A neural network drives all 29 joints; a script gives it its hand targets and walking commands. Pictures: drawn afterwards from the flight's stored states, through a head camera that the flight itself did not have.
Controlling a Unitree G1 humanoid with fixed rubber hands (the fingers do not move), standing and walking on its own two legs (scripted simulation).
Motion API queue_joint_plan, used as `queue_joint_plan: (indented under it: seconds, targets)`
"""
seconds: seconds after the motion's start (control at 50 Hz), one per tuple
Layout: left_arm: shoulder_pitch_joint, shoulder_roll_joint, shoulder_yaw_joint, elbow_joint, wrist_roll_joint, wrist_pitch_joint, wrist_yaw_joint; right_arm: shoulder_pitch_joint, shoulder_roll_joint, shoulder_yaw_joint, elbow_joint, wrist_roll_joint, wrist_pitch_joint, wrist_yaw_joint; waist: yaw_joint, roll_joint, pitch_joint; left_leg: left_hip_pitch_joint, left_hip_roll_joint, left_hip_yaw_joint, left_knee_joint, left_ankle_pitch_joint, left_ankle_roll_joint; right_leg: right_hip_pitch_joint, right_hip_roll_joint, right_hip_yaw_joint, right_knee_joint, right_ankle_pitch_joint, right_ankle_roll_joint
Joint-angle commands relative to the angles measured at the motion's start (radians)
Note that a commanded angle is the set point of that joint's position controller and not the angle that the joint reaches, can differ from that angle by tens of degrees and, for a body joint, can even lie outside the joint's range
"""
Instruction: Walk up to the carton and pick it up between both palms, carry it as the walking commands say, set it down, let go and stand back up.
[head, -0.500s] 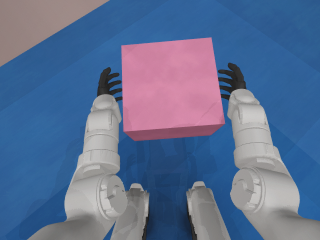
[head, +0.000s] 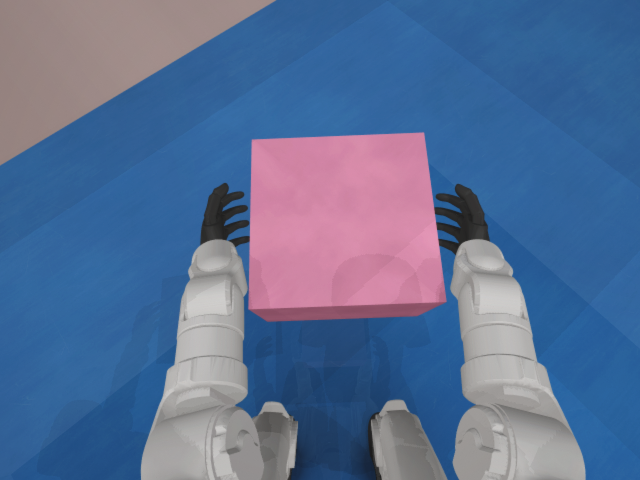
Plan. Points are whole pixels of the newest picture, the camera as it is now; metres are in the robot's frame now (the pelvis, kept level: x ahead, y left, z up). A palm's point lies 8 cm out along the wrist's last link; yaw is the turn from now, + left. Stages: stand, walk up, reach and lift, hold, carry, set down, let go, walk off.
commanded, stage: reach and lift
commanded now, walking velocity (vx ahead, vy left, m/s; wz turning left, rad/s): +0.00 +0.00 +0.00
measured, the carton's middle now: (340, 233) +0.46 -0.01 -0.13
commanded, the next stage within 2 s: none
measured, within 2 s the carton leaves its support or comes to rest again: neither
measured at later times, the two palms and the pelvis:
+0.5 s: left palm (183, 250) +0.38 +0.16 +0.04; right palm (495, 241) +0.38 -0.17 +0.04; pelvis +0.00 +0.00 +0.06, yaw +0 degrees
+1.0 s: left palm (144, 244) +0.36 +0.17 +0.11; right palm (531, 233) +0.36 -0.16 +0.11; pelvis +0.03 +0.01 +0.10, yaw +0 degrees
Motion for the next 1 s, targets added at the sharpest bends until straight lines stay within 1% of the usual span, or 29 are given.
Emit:
queue_joint_plan:
  seconds: [0.0, 0.02, 0.04, 0.1, 0.14, 0.16, 0.22, 0.26, 0.28, 0.34, 0.36, 0.38, 0.44, 0.46, 0.48, 0.52, 0.6, 0.62, 0.64, 0.66, 0.7, 0.74, 0.76, 0.84, 0.9, 0.92, 0.94, 0.96, 0.98]
  targets:
    - [-0.421, -0.947, -0.580, 0.104, -0.192, -0.016, -0.454, -0.513, 0.967, 0.590, -0.024, 0.189, -0.038, 0.415, -0.001, -0.027, -0.798, 0.479, -0.113, 0.061, -0.135, 0.422, 0.025, 0.576, 0.104, -0.065, -0.136, 0.460, -0.012]
    - [-0.403, -0.923, -0.556, 0.136, -0.172, -0.010, -0.457, -0.446, 0.944, 0.532, 0.027, 0.137, -0.030, 0.408, -0.048, -0.038, -0.718, 0.469, -0.108, 0.056, -0.164, 0.412, 0.019, 0.571, 0.102, -0.075, -0.157, 0.469, -0.010]
    - [-0.469, -0.905, -0.587, 0.064, -0.191, -0.028, -0.461, -0.438, 0.973, 0.541, 0.045, 0.137, -0.034, 0.408, -0.040, -0.047, -0.712, 0.455, -0.104, 0.064, -0.173, 0.366, 0.022, 0.598, 0.105, -0.066, -0.164, 0.445, -0.015]
    - [-0.440, -0.896, -0.538, 0.145, -0.171, -0.010, -0.469, -0.393, 0.932, 0.476, 0.100, 0.085, -0.030, 0.391, -0.080, -0.054, -0.596, 0.451, -0.097, 0.059, -0.220, 0.269, 0.023, 0.587, 0.094, -0.076, -0.222, 0.339, -0.016]
    - [-0.427, -0.876, -0.522, 0.167, -0.134, -0.005, -0.478, -0.385, 0.957, 0.445, 0.116, 0.062, -0.026, 0.389, -0.053, -0.017, -0.522, 0.429, -0.101, 0.064, -0.259, 0.229, 0.028, 0.631, 0.089, -0.055, -0.254, 0.323, -0.020]
    - [-0.430, -0.870, -0.501, 0.160, -0.146, -0.002, -0.476, -0.440, 0.970, 0.492, 0.076, 0.089, -0.018, 0.391, -0.017, -0.079, -0.526, 0.458, -0.093, 0.065, -0.274, 0.203, 0.036, 0.688, 0.090, -0.055, -0.268, 0.295, -0.010]
    - [-0.413, -0.858, -0.478, 0.182, -0.104, 0.019, -0.479, -0.446, 1.001, 0.494, 0.086, 0.107, -0.004, 0.400, 0.037, 0.007, -0.490, 0.523, -0.101, 0.092, -0.311, 0.176, 0.040, 0.735, 0.076, -0.032, -0.317, 0.248, -0.010]
    - [-0.391, -0.849, -0.427, 0.203, -0.077, 0.021, -0.482, -0.495, 0.998, 0.493, 0.058, 0.110, -0.007, 0.410, 0.071, -0.014, -0.487, 0.553, -0.104, 0.088, -0.330, 0.151, 0.051, 0.746, 0.078, -0.039, -0.332, 0.203, -0.005]
    - [-0.397, -0.855, -0.412, 0.220, -0.092, 0.027, -0.483, -0.496, 0.961, 0.475, 0.063, 0.095, -0.002, 0.407, 0.022, -0.014, -0.451, 0.556, -0.095, 0.077, -0.337, 0.131, 0.054, 0.729, 0.074, -0.045, -0.342, 0.179, -0.008]
    - [-0.427, -0.910, -0.508, 0.085, -0.150, 0.018, -0.486, -0.483, 0.989, 0.533, 0.000, 0.135, -0.011, 0.418, 0.014, -0.013, -0.600, 0.720, -0.097, 0.068, -0.347, 0.278, 0.040, 0.801, 0.088, -0.063, -0.344, 0.293, -0.016]
    - [-0.447, -0.900, -0.497, 0.116, -0.138, 0.026, -0.488, -0.475, 0.928, 0.459, 0.063, 0.094, -0.008, 0.421, -0.031, 0.005, -0.484, 0.672, -0.091, 0.066, -0.361, 0.196, 0.031, 0.723, 0.086, -0.070, -0.358, 0.211, -0.026]
    - [-0.442, -0.903, -0.558, 0.025, -0.149, 0.023, -0.482, -0.442, 0.996, 0.508, 0.033, 0.129, -0.003, 0.425, 0.001, 0.022, -0.568, 0.780, -0.099, 0.074, -0.383, 0.309, 0.028, 0.794, 0.088, -0.066, -0.372, 0.317, -0.020]
    - [-0.384, -0.907, -0.546, 0.075, -0.129, 0.037, -0.478, -0.401, 0.963, 0.475, 0.061, 0.089, 0.000, 0.427, -0.024, -0.025, -0.477, 0.767, -0.088, 0.053, -0.403, 0.290, 0.029, 0.758, 0.087, -0.072, -0.388, 0.280, -0.027]
    - [-0.391, -0.882, -0.524, 0.086, -0.120, 0.052, -0.476, -0.388, 0.946, 0.442, 0.061, 0.075, 0.007, 0.425, -0.037, 0.014, -0.468, 0.782, -0.094, 0.061, -0.420, 0.280, 0.025, 0.765, 0.088, -0.070, -0.405, 0.279, -0.030]
    - [-0.368, -0.919, -0.553, 0.049, -0.150, 0.044, -0.476, -0.403, 0.980, 0.518, 0.005, 0.103, 0.005, 0.429, 0.005, -0.028, -0.551, 0.837, -0.086, 0.045, -0.425, 0.342, 0.036, 0.828, 0.088, -0.072, -0.400, 0.321, -0.027]
    - [-0.291, -0.893, -0.548, 0.075, -0.130, 0.046, -0.472, -0.359, 0.975, 0.517, 0.005, 0.084, 0.012, 0.432, -0.012, -0.063, -0.513, 0.839, -0.081, 0.040, -0.446, 0.412, 0.039, 0.847, 0.089, -0.071, -0.434, 0.398, -0.015]
    - [-0.239, -0.917, -0.532, 0.123, -0.119, 0.057, -0.482, -0.310, 0.941, 0.494, 0.032, 0.074, 0.019, 0.430, -0.014, -0.002, -0.449, 0.869, -0.089, 0.042, -0.481, 0.401, 0.027, 0.876, 0.079, -0.054, -0.481, 0.386, -0.024]
    - [-0.318, -0.900, -0.618, -0.013, -0.155, 0.036, -0.480, -0.291, 0.975, 0.521, 0.017, 0.098, 0.012, 0.435, -0.019, 0.012, -0.504, 0.944, -0.087, 0.033, -0.507, 0.436, 0.027, 0.916, 0.084, -0.049, -0.500, 0.431, -0.029]
    - [-0.295, -0.907, -0.578, 0.051, -0.130, 0.054, -0.474, -0.267, 0.907, 0.453, 0.075, 0.070, 0.017, 0.436, -0.041, 0.063, -0.411, 0.913, -0.079, 0.032, -0.516, 0.374, 0.013, 0.845, 0.087, -0.055, -0.501, 0.348, -0.039]
    - [-0.282, -0.954, -0.629, 0.012, -0.168, 0.048, -0.478, -0.270, 0.950, 0.530, -0.014, 0.099, 0.013, 0.430, -0.032, 0.005, -0.464, 0.985, -0.080, 0.024, -0.516, 0.422, 0.017, 0.914, 0.089, -0.061, -0.515, 0.392, -0.030]
    - [-0.339, -0.916, -0.648, -0.066, -0.160, 0.043, -0.469, -0.259, 0.961, 0.512, 0.007, 0.106, 0.013, 0.437, -0.010, 0.048, -0.456, 0.961, -0.078, 0.032, -0.535, 0.416, 0.014, 0.944, 0.086, -0.044, -0.518, 0.414, -0.036]
    - [-0.260, -0.899, -0.628, -0.013, -0.152, 0.062, -0.463, -0.258, 0.973, 0.555, -0.043, 0.133, 0.027, 0.431, 0.014, 0.027, -0.440, 1.000, -0.076, 0.029, -0.566, 0.432, 0.023, 0.997, 0.085, -0.054, -0.540, 0.422, -0.026]
    - [-0.254, -0.888, -0.596, 0.029, -0.152, 0.068, -0.466, -0.252, 0.941, 0.518, -0.013, 0.102, 0.033, 0.421, -0.013, -0.007, -0.381, 0.958, -0.078, 0.034, -0.574, 0.377, 0.026, 0.992, 0.072, -0.043, -0.568, 0.388, -0.023]
    - [-0.173, -0.873, -0.558, 0.073, -0.117, 0.093, -0.459, -0.242, 0.928, 0.548, -0.026, 0.112, 0.056, 0.428, 0.029, 0.005, -0.312, 1.015, -0.075, 0.027, -0.631, 0.349, 0.030, 1.024, 0.072, -0.044, -0.612, 0.345, -0.022]
    - [-0.160, -0.862, -0.528, 0.096, -0.113, 0.114, -0.461, -0.177, 0.914, 0.501, 0.032, 0.080, 0.087, 0.412, 0.004, -0.018, -0.176, 1.004, -0.072, 0.028, -0.678, 0.301, 0.031, 1.054, 0.063, -0.038, -0.658, 0.312, -0.017]
    - [-0.180, -0.875, -0.566, 0.024, -0.138, 0.110, -0.461, -0.212, 0.956, 0.547, -0.022, 0.104, 0.087, 0.416, 0.025, -0.039, -0.249, 1.097, -0.072, 0.017, -0.690, 0.317, 0.034, 1.111, 0.074, -0.039, -0.672, 0.312, -0.016]
    - [-0.176, -0.874, -0.561, 0.057, -0.143, 0.121, -0.464, -0.168, 0.913, 0.499, 0.004, 0.085, 0.094, 0.407, -0.019, -0.008, -0.168, 1.083, -0.076, 0.027, -0.694, 0.306, 0.026, 1.076, 0.063, -0.035, -0.689, 0.307, -0.026]
    - [-0.184, -0.917, -0.618, -0.022, -0.174, 0.112, -0.462, -0.214, 0.971, 0.584, -0.067, 0.126, 0.085, 0.413, 0.013, -0.045, -0.302, 1.149, -0.071, 0.012, -0.697, 0.380, 0.028, 1.160, 0.077, -0.038, -0.677, 0.367, -0.021]
    - [-0.163, -0.887, -0.577, 0.019, -0.151, 0.131, -0.461, -0.193, 0.925, 0.524, -0.029, 0.108, 0.093, 0.416, -0.001, 0.001, -0.186, 1.111, -0.073, 0.014, -0.706, 0.339, 0.019, 1.114, 0.077, -0.045, -0.685, 0.326, -0.030]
